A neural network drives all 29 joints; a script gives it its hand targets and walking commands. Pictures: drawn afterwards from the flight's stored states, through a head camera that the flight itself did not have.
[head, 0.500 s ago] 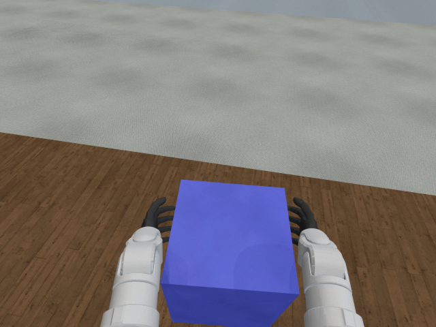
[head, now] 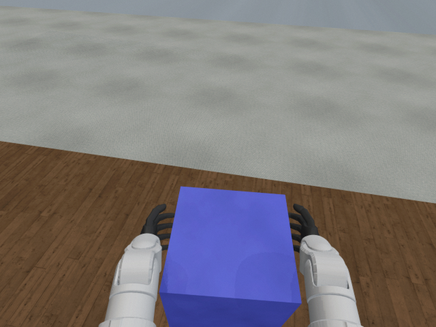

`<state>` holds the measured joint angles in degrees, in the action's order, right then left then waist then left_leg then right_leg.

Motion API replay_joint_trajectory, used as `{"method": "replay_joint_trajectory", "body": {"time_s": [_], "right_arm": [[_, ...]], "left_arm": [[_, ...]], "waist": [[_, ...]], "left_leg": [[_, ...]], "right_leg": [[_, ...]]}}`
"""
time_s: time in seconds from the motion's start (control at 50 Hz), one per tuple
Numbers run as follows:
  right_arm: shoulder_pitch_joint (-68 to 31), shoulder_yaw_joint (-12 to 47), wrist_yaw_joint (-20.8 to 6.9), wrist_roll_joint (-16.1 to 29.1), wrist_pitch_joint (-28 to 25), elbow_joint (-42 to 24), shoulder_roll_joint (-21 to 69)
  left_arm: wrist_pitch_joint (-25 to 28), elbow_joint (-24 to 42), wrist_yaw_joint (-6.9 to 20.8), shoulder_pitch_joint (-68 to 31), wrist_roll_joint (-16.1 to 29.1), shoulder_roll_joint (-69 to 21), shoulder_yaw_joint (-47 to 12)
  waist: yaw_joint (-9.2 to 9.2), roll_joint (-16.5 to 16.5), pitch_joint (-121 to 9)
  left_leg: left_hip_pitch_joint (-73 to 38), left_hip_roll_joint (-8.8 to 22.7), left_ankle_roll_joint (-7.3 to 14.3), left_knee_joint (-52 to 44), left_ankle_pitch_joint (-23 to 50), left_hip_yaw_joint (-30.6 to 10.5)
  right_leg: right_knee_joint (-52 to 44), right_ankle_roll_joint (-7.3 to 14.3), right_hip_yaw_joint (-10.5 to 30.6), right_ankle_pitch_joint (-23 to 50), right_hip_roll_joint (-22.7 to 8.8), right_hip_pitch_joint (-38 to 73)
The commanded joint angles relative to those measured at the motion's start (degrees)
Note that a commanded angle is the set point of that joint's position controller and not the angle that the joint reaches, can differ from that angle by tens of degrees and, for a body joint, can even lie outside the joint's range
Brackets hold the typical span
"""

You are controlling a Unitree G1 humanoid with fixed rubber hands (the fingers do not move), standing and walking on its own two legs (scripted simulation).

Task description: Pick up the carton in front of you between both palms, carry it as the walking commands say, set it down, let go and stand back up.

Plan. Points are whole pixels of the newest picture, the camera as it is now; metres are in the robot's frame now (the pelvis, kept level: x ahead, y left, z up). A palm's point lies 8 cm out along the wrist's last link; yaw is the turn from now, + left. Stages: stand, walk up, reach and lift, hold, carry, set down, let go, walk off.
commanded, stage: hold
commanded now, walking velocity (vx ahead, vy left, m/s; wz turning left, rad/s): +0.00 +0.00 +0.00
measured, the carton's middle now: (226, 266) +0.28 +0.00 -0.05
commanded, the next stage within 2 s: carry in 1.16 s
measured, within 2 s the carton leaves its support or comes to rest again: neither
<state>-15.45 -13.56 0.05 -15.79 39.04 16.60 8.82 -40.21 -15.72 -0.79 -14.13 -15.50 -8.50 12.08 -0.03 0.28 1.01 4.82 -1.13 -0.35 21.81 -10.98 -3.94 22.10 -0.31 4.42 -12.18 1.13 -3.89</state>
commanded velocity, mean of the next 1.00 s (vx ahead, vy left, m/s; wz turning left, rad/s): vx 0.00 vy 0.00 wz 0.00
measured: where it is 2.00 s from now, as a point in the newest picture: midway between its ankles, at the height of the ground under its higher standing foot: outside the picture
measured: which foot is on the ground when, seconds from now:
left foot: down 0.00-1.00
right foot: down 0.00-1.00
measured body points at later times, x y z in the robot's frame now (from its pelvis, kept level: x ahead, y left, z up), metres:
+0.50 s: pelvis -0.02 +0.00 +0.00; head -0.06 +0.00 +0.45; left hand +0.28 +0.15 +0.04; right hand +0.29 -0.15 +0.04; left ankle +0.02 +0.12 -0.74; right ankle +0.01 -0.13 -0.74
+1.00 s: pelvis +0.00 +0.00 +0.00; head -0.05 +0.00 +0.45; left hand +0.29 +0.15 +0.04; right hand +0.29 -0.15 +0.04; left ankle +0.02 +0.12 -0.74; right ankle +0.01 -0.13 -0.74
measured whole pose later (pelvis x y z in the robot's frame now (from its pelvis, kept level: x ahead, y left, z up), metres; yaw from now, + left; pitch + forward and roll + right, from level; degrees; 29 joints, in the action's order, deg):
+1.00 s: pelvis +0.00 +0.00 +0.00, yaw +0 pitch -8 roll +0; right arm -14.5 -12.2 -0.2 -15.6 43.2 12.9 8.6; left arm -44.5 -12.0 -0.6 -13.3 -15.5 -8.3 10.5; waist -0.1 0.4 1.5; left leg 2.5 -1.1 -0.3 20.7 -10.4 -3.9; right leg 21.0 -0.3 4.6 -11.6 1.1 -1.7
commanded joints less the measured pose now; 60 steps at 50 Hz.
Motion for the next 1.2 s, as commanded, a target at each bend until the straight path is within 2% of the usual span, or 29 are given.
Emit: {"method": "replay_joint_trajectory", "body": {"time_s": [0.0, 0.06, 0.18, 0.3, 0.44, 0.58, 0.86, 1.12, 1.14, 1.16, 1.18], "right_arm": [[-25.57, 33.79, -13.87, 15.56, -0.83, -4.7, 55.42], [-22.96, 34.52, -13.26, 15.98, 1.15, -7.16, 54.01], [-25.01, 30.92, -13.54, 14.38, 2.77, -4.08, 52.45], [-30.38, 31.73, -14.31, 15.1, 2.04, -3.6, 54.32], [-31.96, 30.59, -14.5, 14.34, 1.77, -1.08, 54.34], [-31.37, 30.21, -14.65, 14.06, 1.75, -0.89, 54.11], [-25.93, 31.75, -14.04, 15.04, 2.32, -4.98, 53.25], [-24.59, 32.57, -13.42, 15.42, 2.57, -6.53, 53.21], [-26.96, 33.09, -13.54, 15.75, 2.9, -6.73, 53.54], [-26.46, 33.33, -13.43, 16.21, 3.09, -6.59, 53.71], [-26.66, 34.43, -13.26, 16.89, 3.23, -8.07, 53.93]], "left_arm": [[2.19, 7.98, 14.28, -30.49, 16.65, -54.34, -33.77], [0.31, 10.43, 13.77, -28.09, 17.07, -52.84, -34.46], [-1.38, 7.37, 13.99, -29.59, 14.97, -50.85, -30.6], [-0.63, 7.04, 14.71, -35.17, 15.76, -52.85, -31.59], [-0.54, 4.66, 14.81, -36.93, 15.15, -53.41, -30.82], [-0.63, 4.22, 14.79, -35.93, 14.86, -53.88, -30.46], [-1.15, 8.41, 14.01, -30.5, 15.84, -52.96, -31.92], [-1.24, 10.02, 13.92, -29.52, 16.2, -51.69, -32.61], [-1.4, 9.62, 14.09, -31.97, 16.74, -52.18, -33.35], [-1.42, 10.44, 14.13, -32.31, 17.3, -51.97, -33.35], [-1.59, 11.92, 14.05, -33.17, 18.22, -52.44, -34.84]], "waist": [[0.17, -0.15, -18.14], [0.23, -0.03, -17.28], [0.03, -0.02, -8.99], [-0.02, -0.06, -12.38], [0.13, -0.2, -12.34], [0.15, -0.39, -12.88], [0.02, -0.41, -13.91], [-0.11, -0.06, -13.4], [-0.1, -2.1, -13.84], [-0.07, -2.48, -14.13], [0.15, -2.69, -12.46]], "left_leg": [[-7.78, -4.11, -0.18, -1.74, 15.38, -0.74], [-8.39, -4.16, -0.24, -2.7, 16.25, -0.85], [-5.07, -3.83, 0.36, -3.95, 4.31, -0.1], [-5.05, -3.62, 0.53, -2.72, 2.83, 0.03], [-4.81, -3.54, 0.43, -2.69, 0.63, 0.18], [-5.74, -3.55, 0.17, -2.91, 3.29, 0.09], [-7.59, -3.7, -0.04, -3.13, 10.78, -0.32], [-6.87, -3.93, 0.2, -2.94, 10.08, -0.26], [0.53, 6.82, 1.09, 0.87, 0.46, 0.94], [2.42, 6.69, 1.21, -1.72, -14.02, -1.83], [5.58, 6.98, 1.73, -3.74, -27.26, -3.3]], "right_leg": [[-2.78, -0.29, 0.47, 16.42, 4.02, 2.95], [-3.53, -0.41, 0.71, 17.77, 3.82, 4.18], [-4.89, 0.16, 0.01, 5.49, 3.52, 0.08], [-3.78, 0.29, -0.1, 3.71, 3.45, -0.25], [-3.67, 0.45, -0.36, 1.27, 3.4, -1.14], [-3.8, 0.35, -0.58, 3.7, 3.6, -0.47], [-3.93, -0.05, -0.13, 10.91, 3.95, 1.87], [-3.83, -0.15, 0.23, 11.05, 3.83, 1.89], [0.26, 1.07, -0.01, 0.71, -6.26, -5.81], [-0.85, 1.62, 1.5, -12.41, -5.37, -8.01], [-0.94, 1.58, 1.26, -24.0, -4.37, -12.07]]}}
